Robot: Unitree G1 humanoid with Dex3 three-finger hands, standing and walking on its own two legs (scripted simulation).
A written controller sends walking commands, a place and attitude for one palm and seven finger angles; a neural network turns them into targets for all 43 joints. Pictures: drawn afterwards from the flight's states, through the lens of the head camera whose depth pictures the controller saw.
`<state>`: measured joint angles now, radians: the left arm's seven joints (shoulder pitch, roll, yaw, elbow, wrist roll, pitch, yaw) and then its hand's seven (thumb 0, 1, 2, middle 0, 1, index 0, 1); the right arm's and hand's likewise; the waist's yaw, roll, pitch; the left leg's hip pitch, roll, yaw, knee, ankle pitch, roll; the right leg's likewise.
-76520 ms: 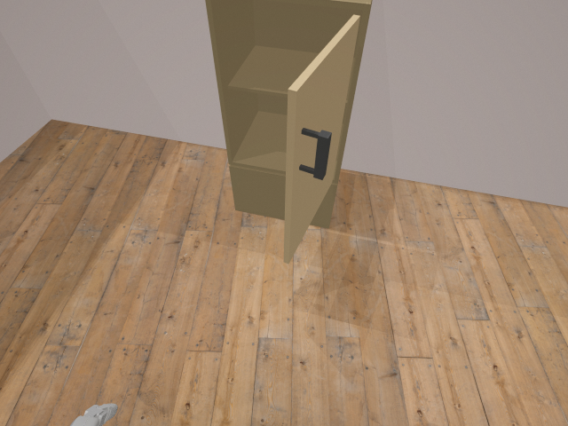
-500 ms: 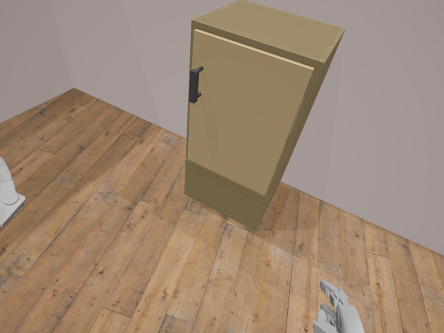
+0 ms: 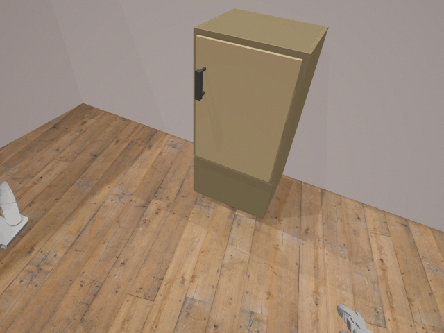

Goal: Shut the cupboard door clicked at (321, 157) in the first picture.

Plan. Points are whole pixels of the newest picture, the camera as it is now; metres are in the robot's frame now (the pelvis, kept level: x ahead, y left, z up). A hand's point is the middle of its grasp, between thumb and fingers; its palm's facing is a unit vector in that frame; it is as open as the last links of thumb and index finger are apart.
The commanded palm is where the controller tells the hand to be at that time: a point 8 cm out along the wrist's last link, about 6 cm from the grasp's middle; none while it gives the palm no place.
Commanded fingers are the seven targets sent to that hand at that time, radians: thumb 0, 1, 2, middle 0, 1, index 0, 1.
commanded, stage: stop stepping back and stand still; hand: left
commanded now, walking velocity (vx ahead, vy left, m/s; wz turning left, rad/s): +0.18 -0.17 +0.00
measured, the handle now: (201, 83) +1.05 +0.08 -0.02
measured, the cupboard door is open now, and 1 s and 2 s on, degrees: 0 0 0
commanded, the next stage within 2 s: let the arm hang, fingers relaxed in 0.82 s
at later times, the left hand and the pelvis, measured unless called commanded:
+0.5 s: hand (17, 213) +0.22 +0.27 +0.19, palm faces +0.51 -0.75 -0.42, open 7.4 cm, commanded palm +0.16 +0.30 +0.19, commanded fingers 0.00 0.90 0.90 -0.20 -0.30 -0.20 -0.30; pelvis +0.03 +0.00 +0.00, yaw +2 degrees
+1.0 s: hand (50, 237) +0.24 +0.27 +0.10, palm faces +0.31 -0.80 -0.51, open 7.4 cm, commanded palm none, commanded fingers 0.00 0.90 0.90 -0.20 -0.30 -0.20 -0.30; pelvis +0.04 +0.00 +0.01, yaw +2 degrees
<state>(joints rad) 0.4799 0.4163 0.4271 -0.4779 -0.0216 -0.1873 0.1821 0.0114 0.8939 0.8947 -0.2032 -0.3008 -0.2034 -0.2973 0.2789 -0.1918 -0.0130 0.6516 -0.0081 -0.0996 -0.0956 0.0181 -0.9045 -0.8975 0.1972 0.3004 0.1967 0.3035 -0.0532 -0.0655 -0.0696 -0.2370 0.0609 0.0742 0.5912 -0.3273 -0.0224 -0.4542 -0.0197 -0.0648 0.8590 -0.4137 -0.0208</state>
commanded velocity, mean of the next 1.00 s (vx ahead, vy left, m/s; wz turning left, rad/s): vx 0.02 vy -0.01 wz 0.00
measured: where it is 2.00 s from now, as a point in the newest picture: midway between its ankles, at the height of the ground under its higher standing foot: outside the picture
